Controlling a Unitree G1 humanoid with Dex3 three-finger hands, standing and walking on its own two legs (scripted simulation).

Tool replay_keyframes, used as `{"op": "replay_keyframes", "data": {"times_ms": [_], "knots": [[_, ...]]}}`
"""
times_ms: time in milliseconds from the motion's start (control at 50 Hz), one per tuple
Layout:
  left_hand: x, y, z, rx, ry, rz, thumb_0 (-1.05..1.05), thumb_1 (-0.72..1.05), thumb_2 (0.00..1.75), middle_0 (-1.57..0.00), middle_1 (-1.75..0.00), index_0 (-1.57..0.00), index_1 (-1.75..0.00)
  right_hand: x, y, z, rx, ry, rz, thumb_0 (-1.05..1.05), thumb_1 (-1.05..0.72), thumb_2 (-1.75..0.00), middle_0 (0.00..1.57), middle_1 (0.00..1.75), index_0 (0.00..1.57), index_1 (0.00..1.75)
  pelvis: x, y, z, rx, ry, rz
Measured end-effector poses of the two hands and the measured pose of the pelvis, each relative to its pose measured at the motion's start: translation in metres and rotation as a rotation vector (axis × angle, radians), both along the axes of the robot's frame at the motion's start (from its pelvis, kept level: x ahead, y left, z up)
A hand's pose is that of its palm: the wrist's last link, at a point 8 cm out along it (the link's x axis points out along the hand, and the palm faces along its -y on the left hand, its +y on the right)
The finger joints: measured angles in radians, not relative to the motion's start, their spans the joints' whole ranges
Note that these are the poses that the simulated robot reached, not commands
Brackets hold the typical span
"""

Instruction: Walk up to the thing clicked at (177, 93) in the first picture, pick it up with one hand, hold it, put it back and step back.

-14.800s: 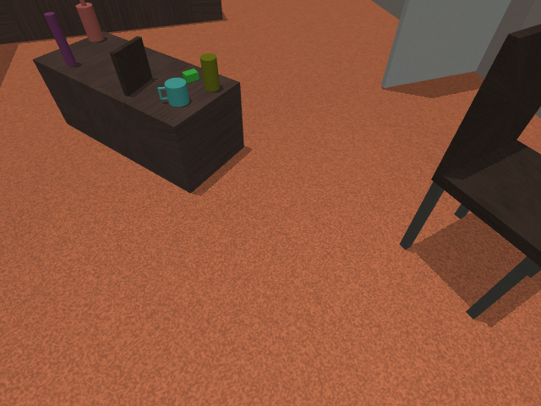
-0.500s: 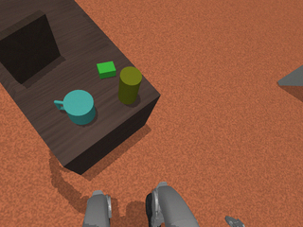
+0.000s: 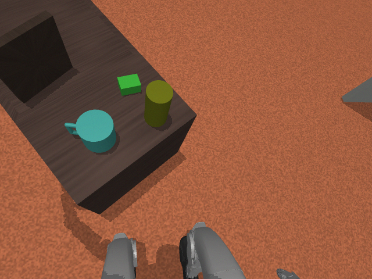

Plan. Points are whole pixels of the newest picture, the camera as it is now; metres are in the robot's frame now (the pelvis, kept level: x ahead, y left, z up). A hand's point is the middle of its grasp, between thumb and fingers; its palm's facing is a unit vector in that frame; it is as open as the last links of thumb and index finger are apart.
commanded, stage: go down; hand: left
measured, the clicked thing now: (91, 131) +0.50 +0.18 -0.22
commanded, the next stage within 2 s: approach in 0.36 s
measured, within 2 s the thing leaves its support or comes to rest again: neither
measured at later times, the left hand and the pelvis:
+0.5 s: hand out of the picture +0.46 +0.38 +0.08, palm faces +0.20 -0.98 -0.01, open 17.4 cm; pelvis +0.00 +0.00 +0.00, yaw +0 degrees
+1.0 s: hand (36, 124) +0.49 +0.29 -0.13, palm faces +0.10 -0.99 +0.05, open 17.7 cm; pelvis -0.03 +0.00 -0.12, yaw -2 degrees
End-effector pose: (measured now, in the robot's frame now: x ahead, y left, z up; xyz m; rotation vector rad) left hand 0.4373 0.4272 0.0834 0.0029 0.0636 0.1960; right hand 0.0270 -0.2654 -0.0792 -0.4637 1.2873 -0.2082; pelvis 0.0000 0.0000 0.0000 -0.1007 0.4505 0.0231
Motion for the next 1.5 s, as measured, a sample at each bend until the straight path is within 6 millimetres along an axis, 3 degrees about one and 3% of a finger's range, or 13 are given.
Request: {"op": "replay_keyframes", "data": {"times_ms": [140,440,580,700,820,940,1020,1180,1300,1400,1500], "knots": [[-0.001,-0.006,-0.009,-0.018,-0.018,-0.006,-0.01,-0.5,0.09,-0.05,-0.08,-0.04,-0.07,0.003,-0.003,0.0,-0.011,-0.007,0.008,0.01,-0.9,-0.89,0.21,0.3,0.21,0.3,-0.003,-0.002,-0.002,0.0,-0.001,0.002],[-0.004,0.002,0.005,0.006,-0.006,0.015,-0.01,-0.52,0.09,-0.05,-0.08,-0.05,-0.08,-0.001,-0.002,-0.001,-0.004,-0.015,-0.001,0.01,-0.9,-0.89,0.21,0.3,0.2,0.3,-0.005,-0.001,-0.001,-0.001,-0.007,0.001],[-0.004,-0.005,-0.015,-0.017,0.011,-0.011,-0.01,-0.56,0.05,-0.05,-0.07,-0.05,-0.07,-0.001,-0.001,-0.004,-0.001,-0.006,0.006,0.01,-0.89,-0.89,0.21,0.3,0.2,0.3,-0.006,-0.001,-0.004,-0.001,0.005,0.001],[0.0,-0.019,-0.055,-0.058,0.025,-0.021,-0.01,-0.59,0.03,-0.05,-0.07,-0.06,-0.06,0.002,-0.002,-0.013,-0.007,-0.004,0.029,0.01,-0.87,-0.89,0.21,0.3,0.2,0.3,-0.009,0.0,-0.017,-0.004,0.034,-0.001],[0.009,-0.042,-0.121,-0.072,0.037,-0.033,-0.01,-0.6,0.04,-0.04,-0.07,-0.05,-0.06,0.004,-0.005,-0.044,-0.004,0.013,0.064,0.01,-0.87,-0.89,0.21,0.3,0.2,0.3,-0.016,0.0,-0.048,-0.008,0.101,-0.011],[0.018,-0.072,-0.188,-0.059,0.002,-0.069,-0.01,-0.6,0.06,-0.03,-0.08,-0.03,-0.07,0.002,-0.006,-0.095,0.011,0.049,0.08,0.01,-0.88,-0.89,0.21,0.3,0.2,0.3,-0.024,-0.003,-0.095,-0.009,0.162,-0.022],[0.023,-0.097,-0.218,-0.059,-0.013,-0.098,-0.01,-0.58,0.09,-0.02,-0.09,-0.02,-0.08,-0.003,-0.004,-0.129,0.035,0.065,0.073,0.01,-0.88,-0.89,0.21,0.3,0.2,0.3,-0.03,-0.006,-0.122,-0.006,0.18,-0.025],[0.04,-0.149,-0.246,-0.061,-0.029,-0.096,-0.01,-0.58,0.12,-0.01,-0.1,-0.01,-0.09,-0.02,-0.002,-0.187,0.108,0.062,0.034,0.01,-0.9,-0.89,0.21,0.3,0.2,0.3,-0.046,-0.013,-0.167,0.008,0.191,-0.03],[0.043,-0.17,-0.264,-0.029,-0.041,-0.035,-0.01,-0.58,0.1,-0.02,-0.1,-0.03,-0.09,-0.047,-0.005,-0.222,0.147,0.091,-0.017,0.01,-0.91,-0.89,0.21,0.3,0.2,0.3,-0.059,-0.019,-0.197,0.023,0.181,-0.041],[0.042,-0.173,-0.265,0.017,-0.058,0.0,-0.01,-0.59,0.08,-0.03,-0.11,-0.04,-0.09,-0.07,-0.009,-0.233,0.148,0.139,-0.059,0.01,-0.91,-0.89,0.21,0.3,0.2,0.3,-0.068,-0.022,-0.208,0.031,0.173,-0.045],[0.043,-0.177,-0.26,0.036,-0.042,-0.023,-0.01,-0.61,0.05,-0.04,-0.1,-0.05,-0.08,-0.084,-0.014,-0.229,0.122,0.164,-0.087,0.01,-0.92,-0.89,0.21,0.3,0.2,0.3,-0.071,-0.021,-0.209,0.028,0.172,-0.043]]}}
